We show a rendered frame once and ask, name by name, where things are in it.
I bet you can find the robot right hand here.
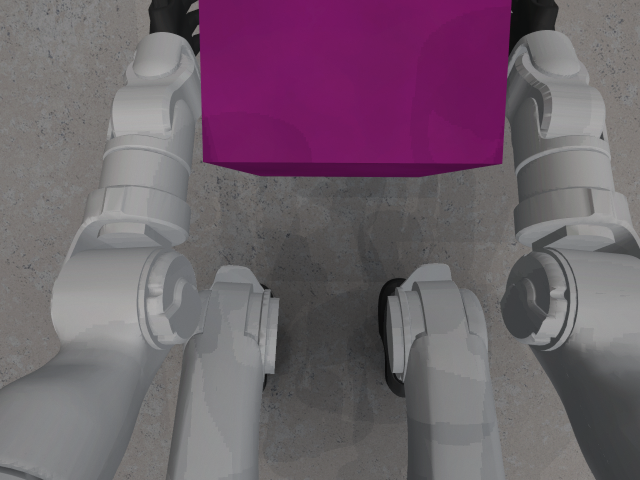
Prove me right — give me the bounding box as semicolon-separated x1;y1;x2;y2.
508;0;559;57

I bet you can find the robot left shin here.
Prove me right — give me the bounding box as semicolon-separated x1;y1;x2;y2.
183;265;264;354

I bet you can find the robot shin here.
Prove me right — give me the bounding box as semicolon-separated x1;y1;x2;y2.
395;263;488;382
183;265;264;354

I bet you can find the right robot upper arm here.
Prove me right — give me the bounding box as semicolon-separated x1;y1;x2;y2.
500;247;640;480

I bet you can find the left robot upper arm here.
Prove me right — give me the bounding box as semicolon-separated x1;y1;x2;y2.
0;246;202;480

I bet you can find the right robot forearm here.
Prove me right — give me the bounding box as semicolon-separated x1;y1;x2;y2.
505;30;640;259

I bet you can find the carton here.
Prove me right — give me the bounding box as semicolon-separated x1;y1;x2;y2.
199;0;512;177

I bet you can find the robot right shin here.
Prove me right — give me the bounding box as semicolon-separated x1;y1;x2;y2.
395;263;488;382

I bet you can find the robot left hand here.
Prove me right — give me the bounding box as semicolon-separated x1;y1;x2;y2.
148;0;200;57

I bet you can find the left robot forearm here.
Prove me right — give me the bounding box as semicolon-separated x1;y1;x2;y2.
51;32;202;333

